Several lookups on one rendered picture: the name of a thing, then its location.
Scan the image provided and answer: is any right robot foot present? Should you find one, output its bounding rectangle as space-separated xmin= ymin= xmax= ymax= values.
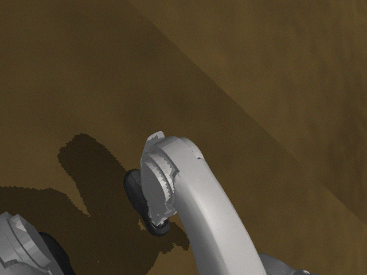
xmin=123 ymin=169 xmax=170 ymax=237

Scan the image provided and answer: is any left robot foot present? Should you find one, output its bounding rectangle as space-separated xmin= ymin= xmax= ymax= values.
xmin=38 ymin=232 xmax=76 ymax=275

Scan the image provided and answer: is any right robot hand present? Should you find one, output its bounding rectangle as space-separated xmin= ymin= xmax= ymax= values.
xmin=259 ymin=253 xmax=296 ymax=275

